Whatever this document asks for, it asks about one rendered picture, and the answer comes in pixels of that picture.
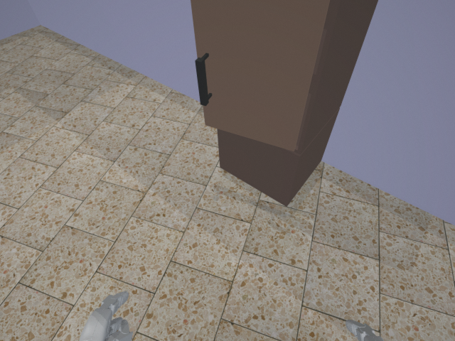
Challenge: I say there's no handle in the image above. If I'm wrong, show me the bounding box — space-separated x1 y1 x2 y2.
195 53 212 106

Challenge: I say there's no robot right hand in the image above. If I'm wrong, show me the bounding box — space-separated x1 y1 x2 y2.
346 320 384 341

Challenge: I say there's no cupboard door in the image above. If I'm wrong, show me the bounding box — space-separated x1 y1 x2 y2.
191 0 330 151

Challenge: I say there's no robot left hand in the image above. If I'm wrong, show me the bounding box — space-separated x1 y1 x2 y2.
79 291 133 341

